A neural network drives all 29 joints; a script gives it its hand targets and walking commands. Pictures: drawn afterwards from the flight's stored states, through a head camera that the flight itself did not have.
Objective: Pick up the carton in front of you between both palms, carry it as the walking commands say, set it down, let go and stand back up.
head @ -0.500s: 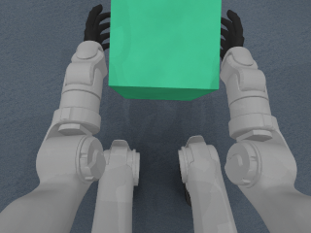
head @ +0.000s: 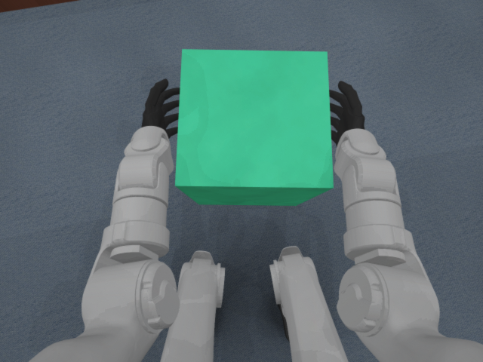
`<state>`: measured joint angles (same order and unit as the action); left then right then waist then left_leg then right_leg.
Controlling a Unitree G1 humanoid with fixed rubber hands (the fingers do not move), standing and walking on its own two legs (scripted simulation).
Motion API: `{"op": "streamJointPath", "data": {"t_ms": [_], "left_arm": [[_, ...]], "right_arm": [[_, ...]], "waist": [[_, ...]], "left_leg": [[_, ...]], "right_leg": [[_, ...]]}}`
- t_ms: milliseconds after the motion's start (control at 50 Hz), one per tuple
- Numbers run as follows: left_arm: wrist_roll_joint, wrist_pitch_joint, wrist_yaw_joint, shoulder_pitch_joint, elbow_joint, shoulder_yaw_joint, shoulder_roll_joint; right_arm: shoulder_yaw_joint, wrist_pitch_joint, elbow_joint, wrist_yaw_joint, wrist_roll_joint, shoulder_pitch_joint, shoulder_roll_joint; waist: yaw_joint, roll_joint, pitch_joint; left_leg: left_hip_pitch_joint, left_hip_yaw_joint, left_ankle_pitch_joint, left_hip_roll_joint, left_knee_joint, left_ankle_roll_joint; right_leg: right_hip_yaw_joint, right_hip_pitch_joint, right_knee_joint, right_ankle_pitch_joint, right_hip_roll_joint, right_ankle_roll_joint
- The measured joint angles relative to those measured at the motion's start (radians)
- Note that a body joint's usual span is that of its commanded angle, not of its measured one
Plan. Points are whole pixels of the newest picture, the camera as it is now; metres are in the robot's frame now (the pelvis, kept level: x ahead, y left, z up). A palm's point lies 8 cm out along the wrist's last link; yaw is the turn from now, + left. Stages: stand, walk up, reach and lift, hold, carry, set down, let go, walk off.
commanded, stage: reach and lift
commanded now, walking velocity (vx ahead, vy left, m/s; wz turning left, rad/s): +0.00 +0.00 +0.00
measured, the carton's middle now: (250, 143) +0.48 -0.02 -0.12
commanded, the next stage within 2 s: none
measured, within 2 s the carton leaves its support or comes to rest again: neither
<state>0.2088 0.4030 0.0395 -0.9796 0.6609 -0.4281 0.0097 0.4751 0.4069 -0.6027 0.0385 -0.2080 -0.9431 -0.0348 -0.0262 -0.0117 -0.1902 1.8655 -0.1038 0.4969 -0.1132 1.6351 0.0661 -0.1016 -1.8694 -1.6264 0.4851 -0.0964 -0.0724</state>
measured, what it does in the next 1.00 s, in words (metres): rises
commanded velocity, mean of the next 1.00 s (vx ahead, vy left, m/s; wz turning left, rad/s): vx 0.00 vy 0.00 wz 0.00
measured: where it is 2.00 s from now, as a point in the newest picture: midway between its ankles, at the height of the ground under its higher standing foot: (246, 321)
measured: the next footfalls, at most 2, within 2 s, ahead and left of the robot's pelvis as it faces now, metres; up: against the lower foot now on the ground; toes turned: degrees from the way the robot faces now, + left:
none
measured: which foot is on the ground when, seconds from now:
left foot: down 0.00-1.00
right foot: down 0.00-1.00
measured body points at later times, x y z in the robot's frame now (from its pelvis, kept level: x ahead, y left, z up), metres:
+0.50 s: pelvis +0.05 +0.00 +0.14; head +0.18 +0.00 +0.57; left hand +0.44 +0.14 +0.10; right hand +0.43 -0.16 +0.10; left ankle +0.10 +0.13 -0.50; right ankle +0.10 -0.14 -0.50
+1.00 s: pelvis +0.09 +0.00 +0.24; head +0.07 +0.00 +0.69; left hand +0.40 +0.15 +0.24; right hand +0.39 -0.16 +0.25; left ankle +0.10 +0.13 -0.50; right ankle +0.10 -0.14 -0.50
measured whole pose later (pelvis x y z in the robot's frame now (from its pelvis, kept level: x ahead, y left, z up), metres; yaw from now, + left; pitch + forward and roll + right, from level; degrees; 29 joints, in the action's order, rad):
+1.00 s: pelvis +0.09 +0.00 +0.24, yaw +0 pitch +2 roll +0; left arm 0.22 0.53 0.03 -0.24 0.39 -0.24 0.15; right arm 0.24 0.54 -0.38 0.02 -0.23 -0.24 -0.15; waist -0.01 0.00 -0.10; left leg 0.29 -0.15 0.26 -0.05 0.51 0.02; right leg -0.14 -0.30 -0.50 0.25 -0.04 -0.02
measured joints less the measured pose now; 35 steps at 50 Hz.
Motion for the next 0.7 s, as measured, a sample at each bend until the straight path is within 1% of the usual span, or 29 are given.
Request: {"op": "streamJointPath", "data": {"t_ms": [340,540,700], "left_arm": [[0.003,-0.051,0.003,0.274,-0.013,0.029,0.07],[-0.002,-0.061,0.001,0.441,-0.063,0.065,0.103],[-0.001,-0.041,-0.002,0.569,-0.113,0.098,0.124]], "right_arm": [[-0.051,-0.048,-0.007,-0.004,0.002,0.261,-0.052],[-0.093,-0.061,0.03,-0.01,0.0,0.418,-0.082],[-0.132,-0.041,0.073,-0.013,-0.004,0.54,-0.102]], "waist": [[0.003,0.001,-0.045],[0.008,0.005,-0.021],[0.012,0.008,0.011]], "left_leg": [[-0.46,-0.017,-0.026,0.014,-0.323,-0.021],[-0.769,-0.029,-0.072,0.025,-0.551,-0.03],[-1.054,-0.036,-0.126,0.04,-0.764,-0.038]], "right_leg": [[-0.015,0.46,0.323,-0.025,0.01,0.019],[-0.024,0.768,0.548,-0.07,0.021,0.03],[-0.033,1.052,0.76,-0.124,0.031,0.04]]}}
